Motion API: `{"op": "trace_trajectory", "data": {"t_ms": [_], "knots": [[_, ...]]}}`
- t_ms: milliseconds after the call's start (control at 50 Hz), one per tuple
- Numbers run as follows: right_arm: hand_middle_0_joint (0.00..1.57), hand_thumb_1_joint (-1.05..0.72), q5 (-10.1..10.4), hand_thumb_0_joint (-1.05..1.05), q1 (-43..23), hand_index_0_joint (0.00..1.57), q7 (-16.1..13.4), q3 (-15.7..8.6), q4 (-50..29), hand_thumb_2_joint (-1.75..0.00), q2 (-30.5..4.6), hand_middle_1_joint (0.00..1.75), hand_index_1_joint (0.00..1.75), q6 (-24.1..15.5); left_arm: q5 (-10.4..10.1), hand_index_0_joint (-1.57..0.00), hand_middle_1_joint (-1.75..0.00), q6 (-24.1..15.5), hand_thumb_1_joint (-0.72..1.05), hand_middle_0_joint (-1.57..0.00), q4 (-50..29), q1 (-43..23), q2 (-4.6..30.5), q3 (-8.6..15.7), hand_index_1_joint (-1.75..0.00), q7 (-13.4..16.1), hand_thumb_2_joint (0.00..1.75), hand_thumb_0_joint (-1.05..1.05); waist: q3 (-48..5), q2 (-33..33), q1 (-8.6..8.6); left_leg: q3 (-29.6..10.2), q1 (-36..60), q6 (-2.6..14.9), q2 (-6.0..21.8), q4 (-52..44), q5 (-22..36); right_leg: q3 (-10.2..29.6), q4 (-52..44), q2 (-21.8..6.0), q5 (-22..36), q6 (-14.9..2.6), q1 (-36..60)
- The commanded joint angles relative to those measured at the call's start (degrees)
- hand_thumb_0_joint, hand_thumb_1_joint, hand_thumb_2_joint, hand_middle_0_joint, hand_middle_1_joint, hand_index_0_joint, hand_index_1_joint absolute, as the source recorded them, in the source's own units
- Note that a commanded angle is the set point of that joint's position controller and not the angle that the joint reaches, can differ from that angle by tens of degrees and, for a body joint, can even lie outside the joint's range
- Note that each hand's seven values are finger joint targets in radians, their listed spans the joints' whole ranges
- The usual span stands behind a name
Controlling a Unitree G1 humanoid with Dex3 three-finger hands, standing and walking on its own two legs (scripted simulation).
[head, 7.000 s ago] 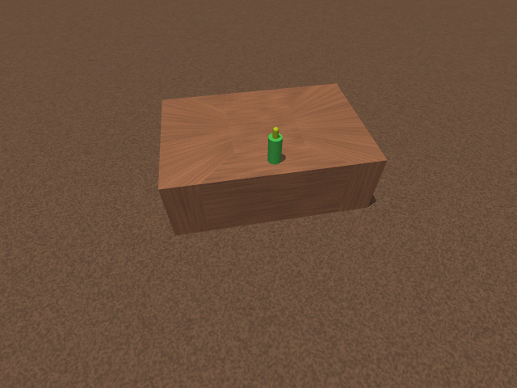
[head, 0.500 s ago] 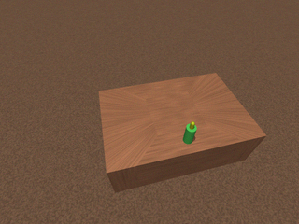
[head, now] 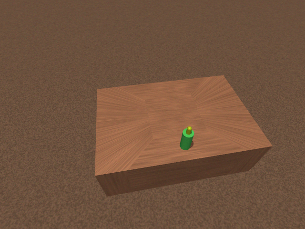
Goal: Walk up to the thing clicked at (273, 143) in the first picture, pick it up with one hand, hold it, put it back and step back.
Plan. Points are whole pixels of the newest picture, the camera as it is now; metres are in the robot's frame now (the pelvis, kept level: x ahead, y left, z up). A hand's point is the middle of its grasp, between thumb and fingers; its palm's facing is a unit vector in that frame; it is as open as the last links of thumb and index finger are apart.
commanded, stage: walk up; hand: right
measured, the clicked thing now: (187, 137) +0.61 -0.15 -0.33
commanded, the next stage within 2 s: none
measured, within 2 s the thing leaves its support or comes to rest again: neither
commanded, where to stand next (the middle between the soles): +0.18 -0.03 m, yaw +13 degrees
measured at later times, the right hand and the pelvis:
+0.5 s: hand (251, 194) +0.25 -0.29 -0.12, palm faces -0.18 +0.88 -0.43, open 7.4 cm; pelvis +0.13 -0.03 +0.01, yaw +9 degrees
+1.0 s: hand (251, 189) +0.28 -0.31 -0.15, palm faces -0.31 +0.86 -0.40, open 7.4 cm; pelvis +0.14 -0.06 -0.01, yaw +15 degrees
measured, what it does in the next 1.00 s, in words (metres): walks ahead, turning left: left foot, then right foot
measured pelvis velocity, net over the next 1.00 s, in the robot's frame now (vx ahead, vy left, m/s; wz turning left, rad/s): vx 0.14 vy -0.06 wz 0.27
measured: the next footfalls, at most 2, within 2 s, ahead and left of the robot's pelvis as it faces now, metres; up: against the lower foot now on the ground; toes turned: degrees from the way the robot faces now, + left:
left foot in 0.32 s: +0.19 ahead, +0.10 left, +0.00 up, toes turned +9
right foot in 0.64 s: +0.22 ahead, -0.19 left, +0.00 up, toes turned +14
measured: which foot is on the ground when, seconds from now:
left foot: up 0.00-0.30, down 0.32-0.66, up 0.68-0.94, down 0.96-1.00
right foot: down 0.00-0.36, up 0.38-0.62, down 0.64-1.00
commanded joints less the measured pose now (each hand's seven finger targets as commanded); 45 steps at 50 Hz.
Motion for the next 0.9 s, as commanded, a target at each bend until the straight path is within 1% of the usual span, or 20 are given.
{"op": "trace_trajectory", "data": {"t_ms": [0, 20, 100, 200, 260, 300, 320, 340, 360, 380, 440, 520, 560, 600, 640, 660, 680, 720, 780, 880], "knots": [[0.2, -0.9, 2.3, 0.0, -2.5, 0.2, -1.4, -1.7, -9.4, -0.9, -9.9, 0.3, 0.3, -1.3, 0.8, -0.2, -0.3, -0.6, 0.9, -0.2, -7.5, -0.3, 16.7, 4.1, -0.3, 2.0, 0.9, 0.0, 1.6, -16.0, 3.25, -0.7, -24.4, 0.71, -7.1, 29.3, -5.2, 34.4, -37.4, -17.3, -44.3, -10.34, 5.1], [0.2, -0.9, 2.7, 0.0, -0.8, 0.2, -0.8, -2.0, -8.3, -0.9, -12.0, 0.3, 0.3, -1.7, 0.3, -0.2, -0.3, -1.0, 0.9, -0.2, -9.2, -4.6, 16.6, 3.4, -0.3, 2.0, 0.9, 0.0, 4.2, -13.2, 0.78, -0.7, -22.1, 1.2, -3.6, 28.8, -2.6, 33.8, -36.7, -16.6, -42.4, -13.08, 1.3], [0.2, -0.9, 3.0, 0.0, 3.5, 0.2, 1.3, -1.1, -6.1, -0.9, -9.8, 0.3, 0.3, -1.9, -1.1, -0.2, -0.3, -2.9, 0.9, -0.2, -7.5, -2.5, 11.9, 2.3, -0.3, 2.9, 0.9, 0.0, 4.7, -6.4, -0.3, -0.5, -16.7, 0.63, -1.1, 19.1, 4.6, 15.1, -27.5, -10.9, -22.6, -12.55, 1.9], [0.2, -0.9, 2.2, 0.0, -1.8, 0.2, 3.3, -0.6, -11.3, -0.9, -8.5, 0.3, 0.3, -2.1, -1.2, -0.2, -0.3, -5.3, 0.9, -0.2, -7.2, 2.3, 12.9, 1.9, -0.3, 3.7, 0.9, 0.0, 3.6, -2.1, 1.23, -0.8, -15.0, 1.16, -0.3, 4.3, 5.6, 12.1, -25.9, -14.0, -10.2, -14.53, 8.9], [0.2, -0.9, 2.2, 0.0, 0.1, 0.2, 2.5, -0.5, -11.4, -0.9, -7.2, 0.3, 0.3, -2.9, -1.5, -0.2, -0.3, -5.1, 0.9, -0.2, -8.5, -0.1, 12.0, 0.5, -0.3, 4.0, 0.9, 0.0, -0.8, -0.8, -1.19, 2.7, -2.8, 1.4, -2.5, -7.0, 12.5, 4.2, -15.5, -12.9, 12.6, -12.52, 6.4], [0.2, -0.9, 1.9, 0.0, 4.8, 0.2, 1.2, -1.4, -9.5, -0.9, -8.7, 0.3, 0.3, -3.6, -2.4, -0.2, -0.3, -4.2, 0.9, -0.2, -8.5, 1.1, 7.9, -1.3, -0.3, 4.4, 0.9, 0.0, -5.7, 5.7, -3.21, 5.4, 9.7, 2.71, -6.3, -14.5, 22.9, -4.7, 1.3, -6.5, 22.7, -7.74, 4.2], [0.2, -0.9, 1.5, 0.0, 6.4, 0.2, 0.5, -2.4, -10.3, -0.9, -12.4, 0.3, 0.3, -3.8, -2.9, -0.2, -0.3, -4.0, 0.9, -0.2, -9.1, 4.7, 4.6, -2.3, -0.3, 4.6, 0.9, 0.0, -8.9, 15.3, -3.13, -7.1, 16.2, 5.99, 1.4, -16.3, 29.4, -7.1, 12.8, -1.7, 13.6, -4.12, -2.6], [0.2, -0.9, 1.0, 0.0, 5.1, 0.2, -0.1, -2.9, -12.4, -0.9, -16.3, 0.3, 0.3, -3.9, -3.1, -0.2, -0.3, -3.4, 0.9, -0.2, -9.3, 5.6, 3.0, -2.3, -0.3, 4.7, 0.9, 0.0, -9.2, 19.0, -1.58, -28.6, 20.2, 12.14, 13.2, -18.2, 33.4, -5.6, 16.9, 5.7, -13.2, -1.78, -13.8], [0.2, -0.9, 2.8, 0.0, 4.9, 0.2, -0.1, -3.4, -12.7, -0.9, -17.5, 0.3, 0.3, -3.6, -2.3, -0.2, -0.3, -2.3, 0.9, -0.2, -8.2, 5.2, 8.9, -0.7, -0.3, 5.3, 0.9, 0.0, -11.2, 12.4, -2.45, -32.2, 16.4, 18.04, 16.6, -18.6, 29.1, 0.7, 20.8, 2.2, -19.2, -2.02, -9.8], [0.2, -0.9, 3.1, 0.0, 3.1, 0.2, -0.3, -3.5, -13.1, -0.9, -16.7, 0.3, 0.3, -3.4, -2.2, -0.2, -0.3, -2.2, 0.9, -0.2, -8.0, 3.3, 10.0, -0.6, -0.3, 5.6, 0.9, 0.0, -9.1, 9.7, -1.95, -32.1, 14.1, 19.61, 17.0, -18.3, 30.6, 2.0, 24.2, 1.0, -19.4, -2.13, -11.0], [0.2, -0.9, 3.3, 0.0, 0.3, 0.2, -1.1, -1.0, -14.2, -0.9, -11.9, 0.3, 0.3, -3.5, -2.5, -0.2, -0.3, -1.6, 0.9, -0.2, -7.5, 2.5, 7.2, -1.0, -0.3, 5.3, 0.9, 0.0, -6.1, 5.3, -0.31, -13.6, 8.5, 12.66, 8.7, -13.8, 45.0, 3.0, 19.2, -1.1, -13.1, -2.68, -9.2], [0.2, -0.9, 2.8, 0.0, -2.8, 0.2, -0.8, 0.2, -14.6, -0.9, -11.3, 0.3, 0.3, -2.9, -3.3, -0.2, -0.3, -2.2, 0.9, -0.2, -6.7, 1.5, 4.4, -1.4, -0.3, 5.7, 0.9, 0.0, -7.3, 9.7, -0.12, -7.9, 1.9, 12.02, 6.3, -9.5, 56.8, -1.2, 7.4, 0.7, -7.4, -1.82, 0.3], [0.2, -0.9, 3.3, 0.0, -5.1, 0.2, -0.5, 0.2, -15.0, -0.9, -11.8, 0.3, 0.3, -1.9, -3.3, -0.2, -0.3, -2.9, 0.9, -0.2, -5.6, 2.2, 4.8, -1.3, -0.3, 6.1, 0.9, 0.0, -8.5, 10.2, 0.69, -5.3, -0.8, 10.53, 4.1, -5.5, 51.2, -3.5, -0.9, 3.1, 0.7, -2.02, 6.0], [0.2, -0.9, 4.2, 0.0, -7.4, 0.2, 0.0, 0.7, -15.8, -0.9, -10.3, 0.3, 0.3, -0.5, -2.7, -0.2, -0.3, -3.6, 0.9, -0.2, -4.4, 2.8, 7.6, -0.5, -0.3, 6.6, 0.9, 0.0, -9.2, 6.7, 2.28, -4.1, -6.3, 6.09, -0.3, 0.5, 37.6, -2.3, -7.3, 3.0, 14.0, -3.45, 12.1], [0.2, -0.9, 4.2, 0.0, -6.3, 0.2, -0.1, 2.1, -16.7, -0.9, -5.6, 0.3, 0.3, 0.7, -2.2, -0.2, -0.3, -3.9, 0.9, -0.2, -5.9, 0.8, 13.5, 0.6, -0.3, 7.0, 0.9, 0.0, -8.1, -6.9, 1.97, -0.4, -14.6, 1.18, -9.1, 13.3, 8.2, 19.2, -15.2, -16.1, 19.8, -11.09, 11.1], [0.2, -0.9, 3.7, 0.0, -6.0, 0.2, -0.7, 0.9, -15.9, -0.9, -7.9, 0.3, 0.3, 1.8, -2.3, -0.2, -0.3, -3.8, 0.9, -0.2, -6.6, -2.4, 15.7, 0.8, -0.3, 6.9, 0.9, 0.0, -7.5, -9.9, 1.88, -3.4, -12.2, 1.13, -8.4, 22.3, -10.6, 24.6, -16.8, -22.9, 19.8, -18.34, 5.0], [0.2, -0.9, 3.2, 0.0, -5.9, 0.2, -0.7, 0.2, -14.9, -0.9, -9.3, 0.3, 0.3, 2.2, -2.1, -0.2, -0.3, -3.8, 0.9, -0.2, -7.0, -4.8, 15.4, 0.8, -0.3, 7.1, 0.9, 0.0, -4.4, -10.3, 0.93, -5.3, -12.3, 0.97, -6.8, 25.3, -10.6, 25.2, -16.7, -22.7, 18.6, -19.31, 1.9], [0.2, -0.9, 3.5, 0.0, -3.8, 0.2, 0.0, -0.2, -12.8, -0.9, -9.6, 0.3, 0.3, 2.1, -2.3, -0.2, -0.3, -3.7, 0.9, -0.2, -7.4, -7.4, 11.9, -0.1, -0.3, 7.2, 0.9, 0.0, -1.1, -7.6, -0.61, -5.3, -13.0, 1.02, -7.5, 25.4, -5.4, 13.4, -14.6, -14.6, 17.0, -14.19, 1.3], [0.2, -0.9, 3.3, 0.0, -3.0, 0.2, 1.0, 0.1, -11.9, -0.9, -8.2, 0.3, 0.3, 2.3, -1.4, -0.2, -0.3, -4.0, 0.9, -0.2, -6.9, -7.2, 12.1, -0.1, -0.3, 7.5, 0.9, 0.0, -3.6, -11.2, 0.34, -3.8, -13.6, -0.01, -7.4, 21.5, -1.6, 9.4, -12.9, -10.7, 10.6, -12.0, 5.5], [0.2, -0.9, 2.8, 0.0, -5.6, 0.2, 1.2, 0.5, -11.3, -0.9, -8.1, 0.3, 0.3, 1.1, -1.4, -0.2, -0.3, -3.7, 0.9, -0.2, -7.1, -5.4, 12.5, -0.1, -0.3, 7.3, 0.9, 0.0, -8.6, -13.5, 1.71, 2.3, -9.4, -0.74, -6.4, 3.1, -4.0, 7.9, -7.5, -12.7, 23.2, -13.6, 12.9]]}}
